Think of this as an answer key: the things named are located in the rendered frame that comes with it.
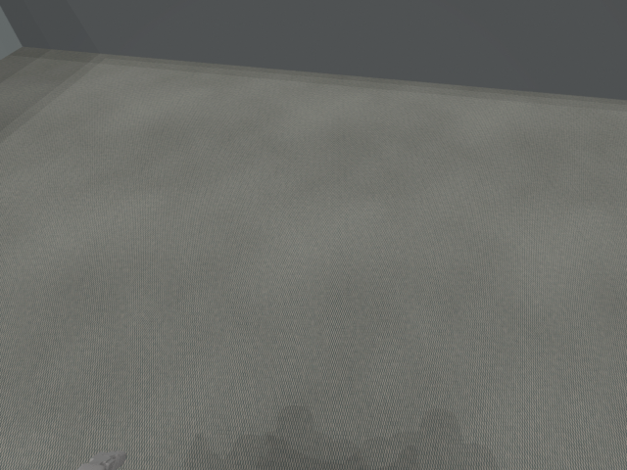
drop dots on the left robot hand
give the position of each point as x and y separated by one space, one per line
105 461

